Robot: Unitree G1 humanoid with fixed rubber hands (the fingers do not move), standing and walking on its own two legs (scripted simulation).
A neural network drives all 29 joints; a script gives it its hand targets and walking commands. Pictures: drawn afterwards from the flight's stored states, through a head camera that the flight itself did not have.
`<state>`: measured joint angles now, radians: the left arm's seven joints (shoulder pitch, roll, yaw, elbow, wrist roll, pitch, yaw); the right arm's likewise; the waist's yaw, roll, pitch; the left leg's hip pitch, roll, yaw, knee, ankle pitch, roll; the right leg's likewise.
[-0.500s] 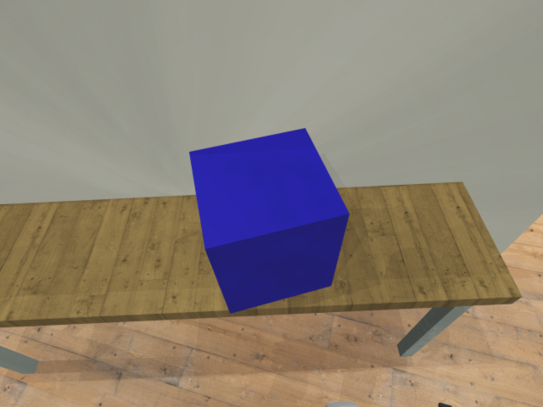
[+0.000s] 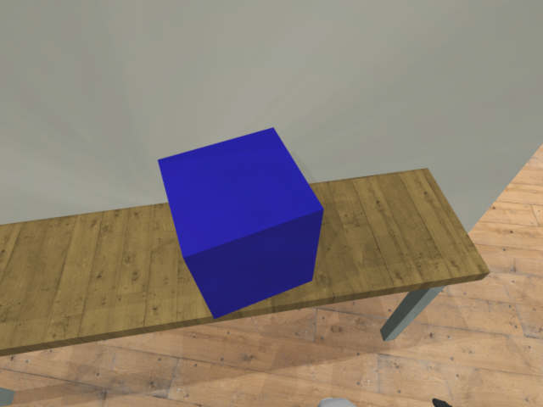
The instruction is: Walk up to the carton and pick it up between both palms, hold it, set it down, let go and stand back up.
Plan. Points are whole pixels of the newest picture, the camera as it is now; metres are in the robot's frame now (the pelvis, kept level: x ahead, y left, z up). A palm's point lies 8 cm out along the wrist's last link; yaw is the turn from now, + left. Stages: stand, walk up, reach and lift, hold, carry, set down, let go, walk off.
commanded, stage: walk up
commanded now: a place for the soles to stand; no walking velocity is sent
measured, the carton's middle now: (242, 226) +0.42 +0.06 -0.04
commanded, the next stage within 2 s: reach and lift in 0.30 s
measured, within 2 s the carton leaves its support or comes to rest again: neither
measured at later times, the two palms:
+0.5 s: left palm out of the picture +0.13 +0.25 -0.12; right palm out of the picture +0.11 -0.29 -0.14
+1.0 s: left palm (123, 399) +0.15 +0.23 -0.08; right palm (451, 396) +0.14 -0.25 -0.09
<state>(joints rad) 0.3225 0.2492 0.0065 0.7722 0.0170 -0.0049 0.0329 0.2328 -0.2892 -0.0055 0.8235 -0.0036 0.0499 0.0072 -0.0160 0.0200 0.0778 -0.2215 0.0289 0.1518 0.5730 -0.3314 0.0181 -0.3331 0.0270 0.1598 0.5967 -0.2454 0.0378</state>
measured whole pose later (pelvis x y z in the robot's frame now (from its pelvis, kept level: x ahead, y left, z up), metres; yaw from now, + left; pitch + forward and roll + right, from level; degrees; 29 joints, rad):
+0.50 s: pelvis -0.02 -0.01 -0.03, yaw +2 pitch -1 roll +1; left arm 0.03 0.26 0.01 0.65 0.02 0.36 0.03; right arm 0.11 -0.29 -0.15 0.85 -0.10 -0.08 0.07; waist -0.02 0.02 0.15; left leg -0.37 0.05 0.11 0.81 -0.42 0.00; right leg -0.47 0.00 0.06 0.82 -0.34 0.02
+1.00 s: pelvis +0.00 -0.04 +0.00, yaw +4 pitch -2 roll +1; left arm 0.12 0.24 0.09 0.54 0.02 0.19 0.05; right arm 0.21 -0.15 -0.06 0.73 -0.01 -0.18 0.04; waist -0.01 -0.02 0.11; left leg -0.21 0.06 0.05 0.57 -0.31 -0.04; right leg -0.29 0.01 0.00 0.59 -0.26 -0.02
